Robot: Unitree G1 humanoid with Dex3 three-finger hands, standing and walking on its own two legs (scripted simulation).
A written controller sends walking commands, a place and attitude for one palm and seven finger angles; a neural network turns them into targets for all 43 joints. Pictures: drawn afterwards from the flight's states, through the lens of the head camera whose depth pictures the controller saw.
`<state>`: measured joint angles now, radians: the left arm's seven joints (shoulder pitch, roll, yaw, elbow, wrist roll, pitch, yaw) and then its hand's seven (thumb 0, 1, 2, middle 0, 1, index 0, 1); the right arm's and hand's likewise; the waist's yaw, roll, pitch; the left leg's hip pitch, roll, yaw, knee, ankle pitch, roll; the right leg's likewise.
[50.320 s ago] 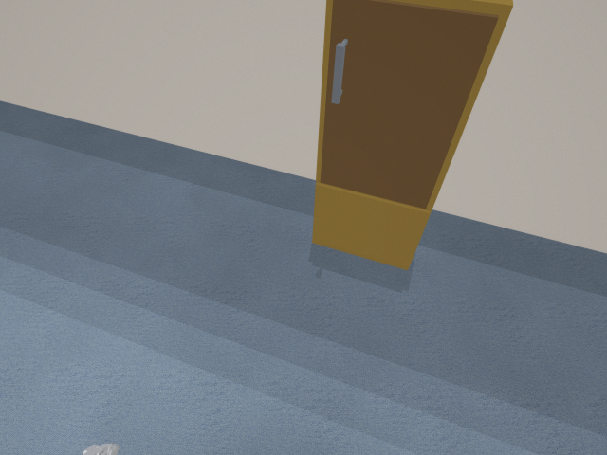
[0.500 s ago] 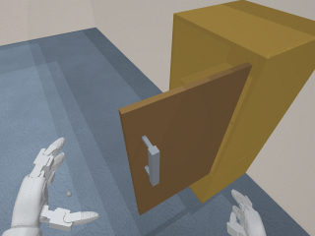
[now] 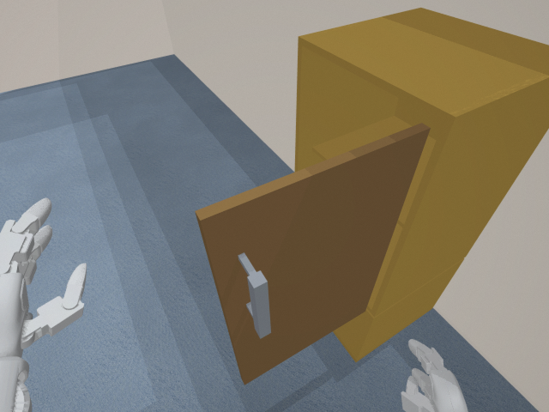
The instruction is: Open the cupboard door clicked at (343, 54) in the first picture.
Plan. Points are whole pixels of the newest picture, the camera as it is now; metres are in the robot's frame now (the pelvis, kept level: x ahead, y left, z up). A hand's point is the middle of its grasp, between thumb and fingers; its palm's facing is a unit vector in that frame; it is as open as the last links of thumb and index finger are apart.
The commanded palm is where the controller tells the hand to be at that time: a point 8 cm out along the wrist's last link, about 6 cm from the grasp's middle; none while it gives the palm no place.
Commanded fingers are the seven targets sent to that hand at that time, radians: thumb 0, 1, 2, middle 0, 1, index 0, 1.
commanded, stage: draw the hand back to the body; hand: left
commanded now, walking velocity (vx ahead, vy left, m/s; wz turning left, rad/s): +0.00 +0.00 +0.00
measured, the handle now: (254, 297) +0.28 +0.08 +0.03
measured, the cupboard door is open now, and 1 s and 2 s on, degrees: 89 89 89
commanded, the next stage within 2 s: step back with the hand held close in 0.38 s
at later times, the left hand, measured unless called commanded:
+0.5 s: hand (76, 300) +0.18 +0.25 +0.15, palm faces +0.45 -0.79 -0.41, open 7.4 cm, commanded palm +0.14 +0.29 +0.17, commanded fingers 0.00 0.90 0.90 -0.20 -0.30 -0.20 -0.30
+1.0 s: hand (38, 334) +0.14 +0.27 +0.15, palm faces +0.38 -0.77 -0.52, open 7.4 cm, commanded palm +0.08 +0.31 +0.17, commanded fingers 0.00 0.90 0.90 -0.20 -0.30 -0.20 -0.30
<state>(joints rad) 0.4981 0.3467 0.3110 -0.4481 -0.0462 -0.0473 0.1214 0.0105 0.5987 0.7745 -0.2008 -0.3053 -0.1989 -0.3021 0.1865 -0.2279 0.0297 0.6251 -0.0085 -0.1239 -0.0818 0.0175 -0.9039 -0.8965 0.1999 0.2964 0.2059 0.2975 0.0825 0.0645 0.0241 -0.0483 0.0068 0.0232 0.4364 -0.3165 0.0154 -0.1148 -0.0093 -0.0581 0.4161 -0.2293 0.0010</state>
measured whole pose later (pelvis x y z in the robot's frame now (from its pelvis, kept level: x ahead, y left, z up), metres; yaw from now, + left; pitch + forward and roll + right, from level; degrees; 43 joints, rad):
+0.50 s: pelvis -0.01 -0.01 +0.00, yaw +0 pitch -5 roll -1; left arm 0.48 0.33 0.32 -0.41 -0.05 -0.07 0.12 0.02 0.89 0.90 -0.21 -0.31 -0.21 -0.30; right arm 0.18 -0.22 0.02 0.65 -0.01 -0.12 -0.08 0.02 -0.90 -0.90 0.20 0.30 0.21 0.30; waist 0.08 0.07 0.04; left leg -0.03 0.02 0.03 0.41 -0.29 0.00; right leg -0.10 0.01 -0.06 0.39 -0.21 -0.01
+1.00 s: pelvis -0.07 +0.01 -0.01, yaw -1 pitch +0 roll +0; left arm 0.56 0.42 0.42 -0.49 -0.02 -0.17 0.14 0.02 0.89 0.90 -0.22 -0.31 -0.21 -0.30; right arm 0.18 -0.22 -0.01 0.55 0.00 -0.03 -0.09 0.02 -0.91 -0.90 0.20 0.30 0.20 0.30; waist 0.02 -0.01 0.04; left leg -0.27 -0.02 0.06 0.53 -0.26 0.04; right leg -0.34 -0.04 -0.02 0.51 -0.16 0.01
